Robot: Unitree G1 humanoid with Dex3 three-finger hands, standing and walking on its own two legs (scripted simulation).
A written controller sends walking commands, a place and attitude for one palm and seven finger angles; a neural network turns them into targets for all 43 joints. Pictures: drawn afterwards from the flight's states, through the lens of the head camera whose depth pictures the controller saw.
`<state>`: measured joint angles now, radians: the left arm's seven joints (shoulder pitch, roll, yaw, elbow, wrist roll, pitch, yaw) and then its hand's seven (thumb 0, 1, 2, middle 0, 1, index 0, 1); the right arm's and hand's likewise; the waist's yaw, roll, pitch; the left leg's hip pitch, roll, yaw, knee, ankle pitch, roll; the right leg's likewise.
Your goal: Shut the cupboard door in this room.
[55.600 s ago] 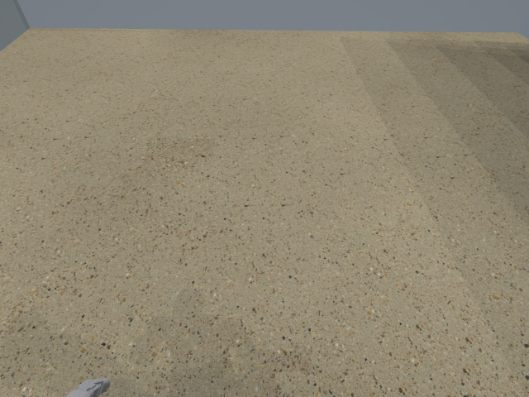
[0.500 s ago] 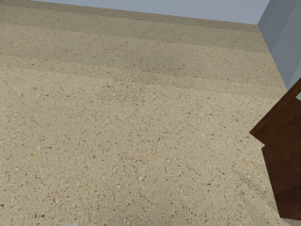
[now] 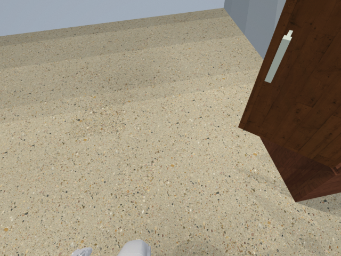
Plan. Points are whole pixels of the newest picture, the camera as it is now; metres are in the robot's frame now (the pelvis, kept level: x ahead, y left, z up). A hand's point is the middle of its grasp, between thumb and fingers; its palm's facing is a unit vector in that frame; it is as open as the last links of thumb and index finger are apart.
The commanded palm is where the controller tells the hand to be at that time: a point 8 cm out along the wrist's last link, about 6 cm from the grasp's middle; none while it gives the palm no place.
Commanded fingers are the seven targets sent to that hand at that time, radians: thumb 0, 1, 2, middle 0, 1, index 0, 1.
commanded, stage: turn to face it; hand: left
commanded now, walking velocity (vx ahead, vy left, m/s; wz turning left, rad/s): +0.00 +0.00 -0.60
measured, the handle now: (278, 57) +0.66 -0.30 +0.08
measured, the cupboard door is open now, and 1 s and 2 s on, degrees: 47 47 47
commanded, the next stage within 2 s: take the last steps up to it in 0.82 s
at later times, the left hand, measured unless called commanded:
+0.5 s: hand (106, 237) +0.18 +0.20 -0.16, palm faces -0.28 -0.93 -0.25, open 7.3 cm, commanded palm none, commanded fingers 0.00 0.90 0.90 -0.20 -0.30 -0.20 -0.30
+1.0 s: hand (123, 230) +0.20 +0.16 -0.18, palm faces -0.43 -0.88 -0.17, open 7.3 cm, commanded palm none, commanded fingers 0.00 0.90 0.90 -0.20 -0.30 -0.20 -0.30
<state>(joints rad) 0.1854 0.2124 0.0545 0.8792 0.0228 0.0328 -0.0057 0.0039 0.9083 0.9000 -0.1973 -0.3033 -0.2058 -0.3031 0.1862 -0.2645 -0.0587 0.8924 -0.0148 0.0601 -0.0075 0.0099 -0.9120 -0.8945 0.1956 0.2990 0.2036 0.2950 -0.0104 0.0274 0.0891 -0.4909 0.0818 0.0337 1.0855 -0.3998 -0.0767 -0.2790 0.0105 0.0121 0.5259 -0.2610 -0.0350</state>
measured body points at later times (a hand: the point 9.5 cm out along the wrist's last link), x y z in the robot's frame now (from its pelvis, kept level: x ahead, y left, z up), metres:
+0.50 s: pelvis +0.02 +0.02 -0.01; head +0.07 +0.00 +0.44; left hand +0.20 +0.25 -0.14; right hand +0.01 -0.24 -0.15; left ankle +0.04 +0.16 -0.74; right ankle -0.01 -0.10 -0.71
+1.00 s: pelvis +0.06 +0.02 +0.00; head +0.09 +0.04 +0.44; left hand +0.23 +0.21 -0.17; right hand +0.00 -0.22 -0.14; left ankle +0.11 +0.11 -0.74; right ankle -0.02 -0.08 -0.70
